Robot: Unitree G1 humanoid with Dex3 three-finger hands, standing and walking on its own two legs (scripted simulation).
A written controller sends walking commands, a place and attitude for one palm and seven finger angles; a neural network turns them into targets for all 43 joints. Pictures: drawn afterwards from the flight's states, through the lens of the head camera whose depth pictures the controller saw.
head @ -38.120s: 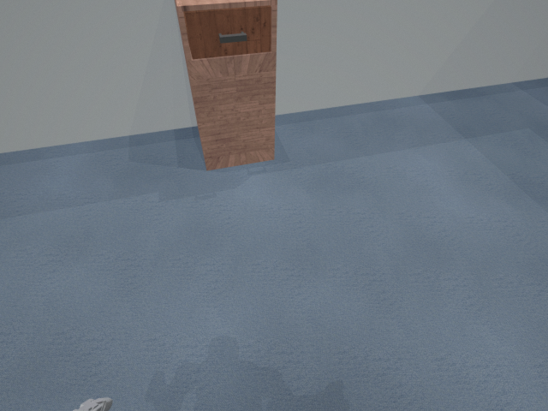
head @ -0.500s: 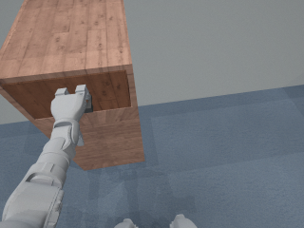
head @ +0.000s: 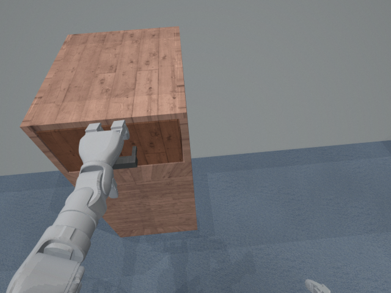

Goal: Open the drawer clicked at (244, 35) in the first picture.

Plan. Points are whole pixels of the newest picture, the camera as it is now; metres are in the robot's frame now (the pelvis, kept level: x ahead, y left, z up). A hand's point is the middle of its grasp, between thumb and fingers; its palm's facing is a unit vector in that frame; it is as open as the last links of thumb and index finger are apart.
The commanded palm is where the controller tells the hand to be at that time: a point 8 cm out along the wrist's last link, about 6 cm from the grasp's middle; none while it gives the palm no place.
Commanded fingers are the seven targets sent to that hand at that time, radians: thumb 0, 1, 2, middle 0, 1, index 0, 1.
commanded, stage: lift the fingers back up to retry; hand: left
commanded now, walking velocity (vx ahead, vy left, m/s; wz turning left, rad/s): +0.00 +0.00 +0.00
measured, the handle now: (116, 157) +0.45 +0.24 -0.04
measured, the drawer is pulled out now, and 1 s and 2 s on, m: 0.00 0.00 0.00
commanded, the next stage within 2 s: re-aim the fingers above the handle in 0.02 s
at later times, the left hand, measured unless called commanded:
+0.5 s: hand (109, 160) +0.40 +0.22 +0.02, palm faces -0.05 -0.01 -1.00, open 13.8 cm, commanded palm +0.38 +0.23 +0.08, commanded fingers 0.00 -0.50 0.30 -0.30 -1.20 -0.30 -1.20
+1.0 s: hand (111, 158) +0.41 +0.22 +0.02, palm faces -0.01 -0.01 -1.00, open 13.7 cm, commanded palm +0.38 +0.22 +0.08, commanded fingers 0.00 -0.50 0.30 -0.30 -1.20 -0.30 -1.20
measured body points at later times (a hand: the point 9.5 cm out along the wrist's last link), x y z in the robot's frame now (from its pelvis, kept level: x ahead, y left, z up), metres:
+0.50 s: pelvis -0.01 -0.01 +0.00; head +0.05 -0.03 +0.44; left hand +0.40 +0.22 +0.07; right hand +0.09 -0.27 -0.14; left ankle -0.03 +0.11 -0.72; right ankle -0.01 -0.12 -0.72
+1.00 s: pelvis -0.01 +0.00 +0.00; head +0.05 -0.02 +0.44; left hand +0.40 +0.22 +0.07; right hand +0.07 -0.26 -0.14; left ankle -0.03 +0.11 -0.72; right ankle -0.01 -0.12 -0.72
